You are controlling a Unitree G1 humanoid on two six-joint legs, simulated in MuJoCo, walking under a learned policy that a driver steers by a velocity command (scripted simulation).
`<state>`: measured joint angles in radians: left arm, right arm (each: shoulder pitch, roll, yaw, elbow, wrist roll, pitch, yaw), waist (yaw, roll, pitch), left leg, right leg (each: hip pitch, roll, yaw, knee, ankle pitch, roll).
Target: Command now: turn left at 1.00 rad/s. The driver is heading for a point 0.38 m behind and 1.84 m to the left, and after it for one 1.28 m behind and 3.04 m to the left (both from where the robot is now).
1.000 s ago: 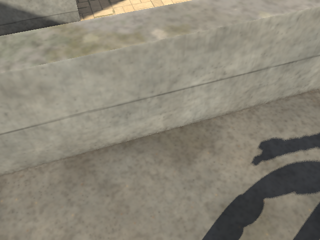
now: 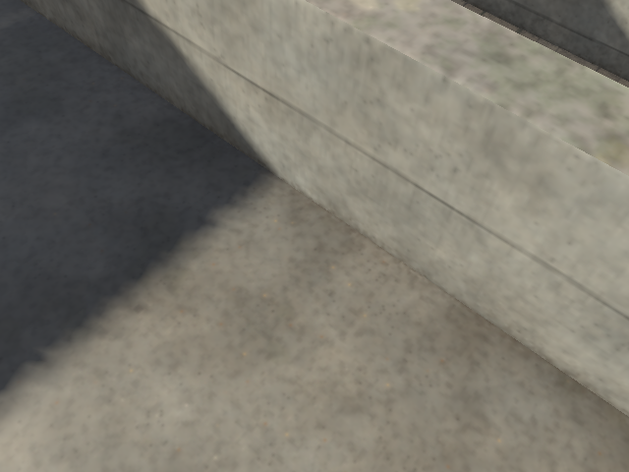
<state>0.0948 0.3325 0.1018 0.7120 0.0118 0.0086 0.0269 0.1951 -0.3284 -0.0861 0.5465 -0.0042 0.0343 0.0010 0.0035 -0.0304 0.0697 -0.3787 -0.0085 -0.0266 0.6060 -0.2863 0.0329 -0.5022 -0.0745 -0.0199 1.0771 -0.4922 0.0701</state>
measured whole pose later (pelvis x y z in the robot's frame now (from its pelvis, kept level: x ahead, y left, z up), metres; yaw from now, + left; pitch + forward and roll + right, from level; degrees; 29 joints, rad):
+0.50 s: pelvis +0.13 +0.01 +0.01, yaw +28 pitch +3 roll +0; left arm 0.34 0.32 0.06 0.74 0.03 -0.06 0.00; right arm 0.15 -0.36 -0.07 0.55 -0.05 0.03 0.09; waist 0.06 0.06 -0.04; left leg -0.70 -0.03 -0.06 1.22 -0.23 0.01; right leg -0.15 -0.03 -0.07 0.40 -0.31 0.01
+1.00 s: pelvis +0.39 +0.31 +0.00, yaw +57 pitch +1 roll +2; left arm 0.19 0.25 -0.01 0.64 0.07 -0.06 -0.01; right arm 0.38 -0.34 -0.06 0.78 -0.02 -0.02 0.01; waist 0.00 0.00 0.05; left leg -0.16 -0.23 -0.05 0.48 -0.32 0.18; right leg -0.64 -0.17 0.07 1.19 -0.39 0.06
